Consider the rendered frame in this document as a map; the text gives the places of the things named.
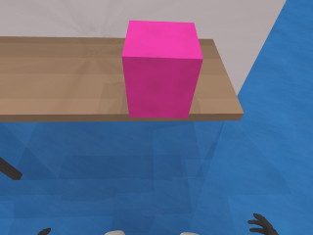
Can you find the carton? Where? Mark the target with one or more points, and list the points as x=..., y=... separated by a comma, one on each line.
x=161, y=65

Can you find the robot right hand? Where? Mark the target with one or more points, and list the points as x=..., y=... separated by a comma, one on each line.
x=263, y=222

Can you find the table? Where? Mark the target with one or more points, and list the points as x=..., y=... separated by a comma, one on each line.
x=81, y=79

